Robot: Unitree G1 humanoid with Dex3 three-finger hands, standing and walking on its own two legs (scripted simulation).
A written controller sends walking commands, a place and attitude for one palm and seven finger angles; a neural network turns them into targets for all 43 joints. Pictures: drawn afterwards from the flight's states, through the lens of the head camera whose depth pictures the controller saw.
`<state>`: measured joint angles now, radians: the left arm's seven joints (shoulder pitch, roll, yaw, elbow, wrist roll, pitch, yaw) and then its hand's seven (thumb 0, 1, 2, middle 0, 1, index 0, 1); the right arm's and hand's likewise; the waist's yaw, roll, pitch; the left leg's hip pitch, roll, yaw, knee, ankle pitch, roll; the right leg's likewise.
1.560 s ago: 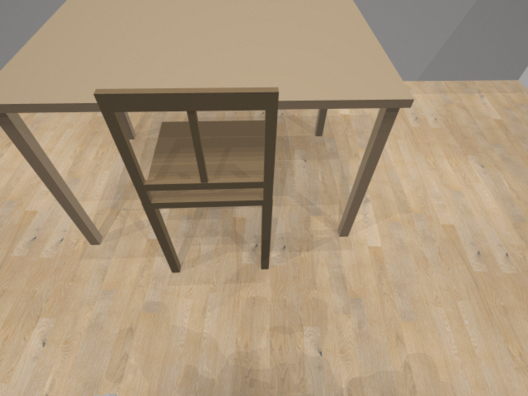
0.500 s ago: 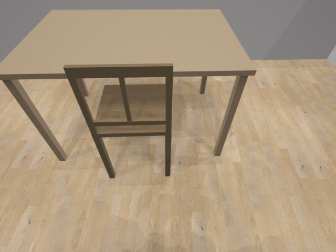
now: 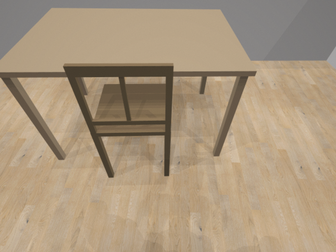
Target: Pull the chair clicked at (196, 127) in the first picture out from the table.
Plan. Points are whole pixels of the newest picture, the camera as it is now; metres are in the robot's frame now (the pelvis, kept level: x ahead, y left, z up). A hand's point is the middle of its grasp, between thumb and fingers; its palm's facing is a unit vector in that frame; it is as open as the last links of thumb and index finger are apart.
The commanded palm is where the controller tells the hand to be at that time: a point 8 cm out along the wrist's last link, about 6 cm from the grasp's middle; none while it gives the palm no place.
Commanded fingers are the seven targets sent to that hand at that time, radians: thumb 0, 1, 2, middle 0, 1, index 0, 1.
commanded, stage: take the last steps up to it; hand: left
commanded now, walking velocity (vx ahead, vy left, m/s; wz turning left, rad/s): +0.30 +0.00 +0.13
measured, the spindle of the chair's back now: (125, 99) +0.71 +0.22 -0.10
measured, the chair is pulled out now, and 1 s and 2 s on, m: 0.00 0.00 0.00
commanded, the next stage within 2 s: come to a stop and stand still in 0.70 s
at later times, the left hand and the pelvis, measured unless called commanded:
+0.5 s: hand out of the picture +0.07 +0.22 -0.19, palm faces +0.05 -0.99 -0.13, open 7.4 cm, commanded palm none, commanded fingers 0.00 0.90 0.90 -0.20 -0.30 -0.20 -0.30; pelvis +0.11 +0.05 -0.01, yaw +2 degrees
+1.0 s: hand (105, 189) +0.34 +0.23 -0.18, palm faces +0.05 -0.97 -0.23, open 7.2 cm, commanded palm none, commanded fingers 0.00 0.90 0.90 -0.20 -0.30 -0.20 -0.30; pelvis +0.29 +0.05 -0.01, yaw +3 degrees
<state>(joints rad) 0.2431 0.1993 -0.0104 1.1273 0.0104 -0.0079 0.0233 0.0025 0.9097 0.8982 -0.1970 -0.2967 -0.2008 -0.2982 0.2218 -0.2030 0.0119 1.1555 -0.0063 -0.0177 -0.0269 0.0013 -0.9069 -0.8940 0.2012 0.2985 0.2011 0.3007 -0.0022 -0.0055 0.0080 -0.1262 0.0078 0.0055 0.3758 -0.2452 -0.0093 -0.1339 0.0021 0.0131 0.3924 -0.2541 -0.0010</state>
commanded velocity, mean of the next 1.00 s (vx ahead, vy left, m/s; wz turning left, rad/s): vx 0.11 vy -0.01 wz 0.03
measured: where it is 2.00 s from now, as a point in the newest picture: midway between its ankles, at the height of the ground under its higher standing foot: outside the picture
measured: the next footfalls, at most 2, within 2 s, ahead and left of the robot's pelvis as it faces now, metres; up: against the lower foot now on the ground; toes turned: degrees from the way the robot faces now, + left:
right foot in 0.76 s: +0.37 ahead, -0.02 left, +0.00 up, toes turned -3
left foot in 1.20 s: +0.36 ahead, +0.19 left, +0.00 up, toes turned +5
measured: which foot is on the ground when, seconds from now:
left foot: down 0.00-0.76, up 0.78-1.00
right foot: down 0.00-0.32, up 0.34-0.74, down 0.76-1.00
